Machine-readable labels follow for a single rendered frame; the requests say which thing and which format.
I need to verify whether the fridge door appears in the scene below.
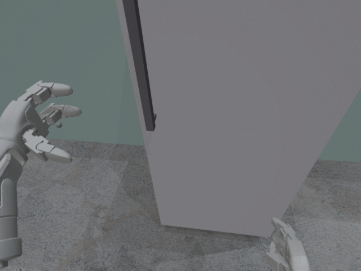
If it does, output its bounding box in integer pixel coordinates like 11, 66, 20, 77
117, 0, 361, 237

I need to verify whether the left robot hand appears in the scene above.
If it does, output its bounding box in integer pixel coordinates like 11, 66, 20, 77
0, 81, 82, 163

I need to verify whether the handle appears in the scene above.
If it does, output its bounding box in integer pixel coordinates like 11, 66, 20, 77
122, 0, 156, 131

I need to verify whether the right robot hand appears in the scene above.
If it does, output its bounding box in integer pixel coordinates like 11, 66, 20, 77
266, 217, 311, 271

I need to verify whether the robot left forearm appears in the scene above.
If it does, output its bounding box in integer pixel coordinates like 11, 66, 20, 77
0, 139, 28, 269

